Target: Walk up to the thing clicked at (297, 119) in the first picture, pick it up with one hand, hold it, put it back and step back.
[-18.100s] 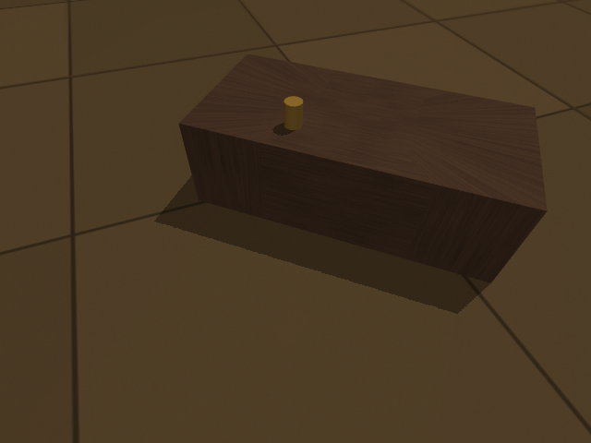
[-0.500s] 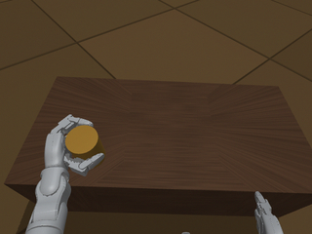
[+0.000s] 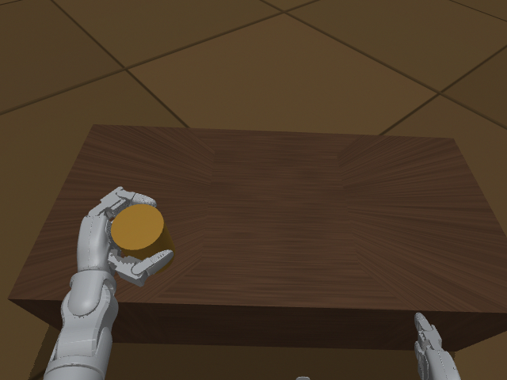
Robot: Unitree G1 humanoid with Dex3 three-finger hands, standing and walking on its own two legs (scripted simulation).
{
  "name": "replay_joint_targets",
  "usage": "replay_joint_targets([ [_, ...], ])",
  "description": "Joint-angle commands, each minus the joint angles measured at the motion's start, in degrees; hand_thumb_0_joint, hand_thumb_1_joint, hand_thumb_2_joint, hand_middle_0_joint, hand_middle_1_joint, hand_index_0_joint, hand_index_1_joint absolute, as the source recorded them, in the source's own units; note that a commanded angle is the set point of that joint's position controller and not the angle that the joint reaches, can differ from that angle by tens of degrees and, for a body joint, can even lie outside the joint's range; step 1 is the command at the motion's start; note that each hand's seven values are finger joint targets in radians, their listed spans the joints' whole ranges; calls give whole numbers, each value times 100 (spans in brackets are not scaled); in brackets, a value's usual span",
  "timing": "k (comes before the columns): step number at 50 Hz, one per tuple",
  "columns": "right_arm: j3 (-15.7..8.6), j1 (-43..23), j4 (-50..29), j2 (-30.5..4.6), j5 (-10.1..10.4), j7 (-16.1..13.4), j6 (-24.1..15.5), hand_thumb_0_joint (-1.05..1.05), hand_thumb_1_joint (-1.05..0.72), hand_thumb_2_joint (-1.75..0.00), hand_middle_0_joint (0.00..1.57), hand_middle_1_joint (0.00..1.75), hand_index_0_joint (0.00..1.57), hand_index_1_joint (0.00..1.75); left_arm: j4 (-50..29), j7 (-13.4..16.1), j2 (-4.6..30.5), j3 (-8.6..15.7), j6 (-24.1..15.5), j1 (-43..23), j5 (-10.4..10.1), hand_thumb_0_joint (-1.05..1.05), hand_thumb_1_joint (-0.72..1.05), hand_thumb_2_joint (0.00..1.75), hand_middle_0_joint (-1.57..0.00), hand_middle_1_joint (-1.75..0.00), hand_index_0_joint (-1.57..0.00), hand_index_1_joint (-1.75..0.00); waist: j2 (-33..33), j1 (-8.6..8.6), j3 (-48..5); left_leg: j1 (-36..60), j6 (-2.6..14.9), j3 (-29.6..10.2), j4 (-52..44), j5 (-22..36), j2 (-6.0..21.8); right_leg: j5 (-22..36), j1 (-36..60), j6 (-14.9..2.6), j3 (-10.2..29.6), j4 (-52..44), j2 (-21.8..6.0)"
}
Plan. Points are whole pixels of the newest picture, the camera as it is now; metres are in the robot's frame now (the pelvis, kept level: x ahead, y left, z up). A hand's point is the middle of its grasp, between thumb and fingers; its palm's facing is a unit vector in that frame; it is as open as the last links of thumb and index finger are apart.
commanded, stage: hold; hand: left
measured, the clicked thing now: (146, 241) +0.33 +0.16 +0.04
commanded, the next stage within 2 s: crouch in 0.44 s
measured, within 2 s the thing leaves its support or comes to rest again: neither
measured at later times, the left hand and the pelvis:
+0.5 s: hand (143, 232) +0.34 +0.16 +0.06, palm faces +0.10 -1.00 -0.02, open 10.2 cm; pelvis +0.00 +0.00 +0.00, yaw +0 degrees
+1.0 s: hand (157, 237) +0.38 +0.17 -0.02, palm faces +0.12 -0.99 -0.01, open 10.1 cm; pelvis -0.02 -0.01 -0.02, yaw +0 degrees
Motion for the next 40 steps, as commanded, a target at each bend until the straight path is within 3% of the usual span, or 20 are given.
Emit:
replay_joint_targets([
  [1, -328, -216, -1184, -714, 11, -37, -337, 0, 54, -6, 5, 5, 5, 5, -1520, -46, 626, 240, -511, -1612, -76, 0, 4, 126, -124, -140, -125, -141, 30, 25, -1647, 391, -53, 18, -853, 1664, -28, 1361, 1224, -228, -181, -549, 143],
  [3, -350, -68, -959, -720, 5, -38, -323, 0, 53, -6, 5, 5, 5, 5, -1521, -18, 526, 193, -527, -1545, -127, 0, 2, 127, -124, -141, -126, -143, -38, -1, -1513, 323, -34, 16, -846, 1563, -40, 1303, 1226, -218, -185, -568, 140],
  [5, -457, -159, -1038, -821, 3, -46, -323, 0, 53, -6, 5, 5, 5, 5, -1635, 27, 691, 356, -562, -1493, -112, 0, 2, 126, -123, -140, -124, -141, -71, 59, -1565, 282, -28, 22, -861, 1448, -51, 1207, 1232, -213, -172, -584, 127],
  [7, -415, -142, -1314, -785, 5, -54, -324, 0, 53, -6, 5, 5, 5, 5, -1866, 68, 677, 320, -594, -1510, -79, 0, 1, 126, -123, -140, -124, -142, -42, -7, -1797, 445, -31, 27, -855, 1537, -46, 1291, 1365, -212, -171, -574, 139],
  [9, -405, -61, -1156, -754, -3, -51, -283, 0, 54, -6, 5, 5, 5, 5, -1764, 84, 577, 212, -586, -1362, -57, 0, 1, 127, -123, -142, -125, -143, -35, 11, -1509, 301, -39, 37, -845, 1542, -65, 1303, 1276, -211, -167, -575, 132],
  [10, -391, -79, -1128, -745, 5, -59, -286, 0, 53, -6, 5, 5, 5, 5, -1792, 109, 750, 399, -595, -1449, -34, 0, 2, 126, -123, -141, -125, -142, -6, 49, -1588, 324, -18, 60, -833, 1446, -80, 1259, 1288, -199, -135, -592, 121],
  [14, -330, -17, -1051, -670, -5, -62, -249, 0, 54, -6, 5, 5, 5, 5, -2090, 86, 761, 276, -606, -1723, -16, 0, 2, 127, -122, -140, -124, -142, 169, 2, -1602, 420, -49, 33, -844, 1640, -54, 1398, 1214, -219, -145, -527, 131],
  [15, -374, -38, -1180, -718, -4, -75, -273, 0, 53, -6, 5, 5, 5, 5, -1732, 56, 551, 87, -549, -1575, -9, 0, 2, 127, -123, -142, -124, -143, 114, -125, -1619, 472, -54, 46, -808, 1734, -49, 1493, 1212, -214, -136, -532, 126],
  [16, -439, -33, -1131, -813, 7, -91, -271, 0, 54, -6, 5, 5, 5, 5, -1807, 79, 745, 281, -526, -1733, -24, 0, 2, 127, -123, -141, -125, -143, 129, -80, -1621, 493, -57, 26, -842, 1747, -31, 1487, 1192, -222, -144, -521, 142],
  [17, -417, -49, -1075, -802, -1, -90, -274, 0, 54, -6, 5, 5, 5, 5, -1639, 46, 635, 135, -499, -1741, -16, 0, 4, 126, -122, -140, -123, -141, 127, -125, -1478, 466, -78, 10, -858, 1780, -10, 1477, 1090, -229, -151, -524, 148],
  [22, -332, 5, -1110, -710, 18, -53, -305, 0, 54, -6, 5, 5, 5, 5, -1604, -27, 505, 29, -435, -1745, -77, 0, 6, 126, -123, -140, -125, -141, 104, -53, -1546, 492, -70, -12, -925, 1637, -16, 1325, 1176, -230, -202, -577, 149],
  [23, -389, 76, -976, -749, 19, -57, -301, 0, 54, -6, 5, 5, 5, 5, -1712, -22, 668, 143, -445, -1854, -82, 0, 6, 126, -123, -141, -125, -142, 227, -39, -1472, 475, -58, 13, -927, 1531, -46, 1258, 1126, -223, -188, -602, 142],
  [24, -305, 115, -1039, -686, 18, -43, -293, 0, 54, -6, 5, 5, 5, 5, -1485, -51, 472, 5, -407, -1510, -73, 0, 4, 125, -123, -140, -124, -141, 65, -56, -1399, 455, -42, 21, -931, 1497, -45, 1243, 1167, -214, -215, -610, 149],
  [26, -538, -30, -1261, -945, 34, -65, -313, 0, 54, -6, 5, 5, 5, 5, -1428, -31, 633, 181, -370, -1528, -78, 0, 5, 126, -123, -140, -125, -141, -63, -53, -1546, 482, -57, 10, -940, 1622, -18, 1345, 1258, -219, -201, -614, 152],
  [27, -483, -53, -1160, -895, 30, -64, -300, 0, 55, -6, 5, 5, 5, 5, -1497, 4, 782, 367, -355, -1655, -89, 0, 13, 129, -121, -139, -122, -141, 11, 40, -1498, 420, -52, 24, -946, 1576, -30, 1299, 1287, -220, -193, -642, 149],
  [28, -352, 39, -1105, -720, 20, -42, -272, 0, 56, -5, 5, 5, 5, 5, -1592, 8, 595, 167, -342, -1675, -66, 0, 12, 122, -123, -136, -124, -136, 62, -12, -1507, 431, -49, 40, -938, 1597, -38, 1333, 1287, -226, -192, -644, 145],
  [31, -245, -190, -1315, -622, 28, -37, -275, 0, 56, -5, 5, 5, 5, 5, -1421, 111, 618, 367, -368, -1707, -68, 0, 20, 126, -127, -139, -128, -139, -218, 45, -1447, 304, -17, 31, -916, 1488, -46, 1264, 1327, -197, -174, -653, 127],
  [35, -340, -192, -1157, -667, -11, -42, -248, 0, 56, -5, 5, 5, 5, 5, -824, 162, 550, 419, -531, -1955, -47, 0, 18, 130, -127, -141, -129, -142, -323, -60, -1131, 40, 9, 56, -842, 1294, -43, 1134, 1034, -194, -136, -619, 108],
  [38, -249, -227, -1403, -647, -61, -9, -297, 0, 57, -5, 5, 5, 5, 5, -477, 78, 642, 296, -760, -2513, 104, 0, 20, 131, -128, -141, -129, -142, -186, -221, -1200, 20, -4, 50, -751, 1206, -26, 1048, 747, -197, -107, -529, 104],
  [40, -280, -112, -1377, -714, -87, 13, -329, 0, 57, -5, 5, 5, 5, 5, -117, 13, 781, 384, -938, -2793, 137, 0, 21, 129, -128, -140, -129, -141, -136, -323, -1263, -40, 7, 46, -637, 1074, -33, 969, 572, -195, -87, -440, 105],
])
